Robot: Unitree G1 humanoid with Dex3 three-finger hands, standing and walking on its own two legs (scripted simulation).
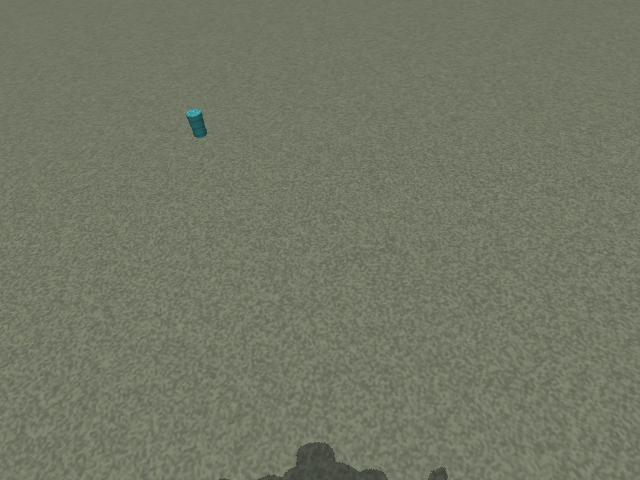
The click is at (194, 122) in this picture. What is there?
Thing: tapered cup
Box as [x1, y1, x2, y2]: [186, 109, 206, 137]
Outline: 188,110 186,112 186,116 195,136 204,136 206,133 200,110
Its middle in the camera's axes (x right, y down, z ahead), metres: -0.70 -0.65 +2.19
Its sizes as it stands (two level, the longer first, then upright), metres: 0.086 0.086 0.142
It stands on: the floor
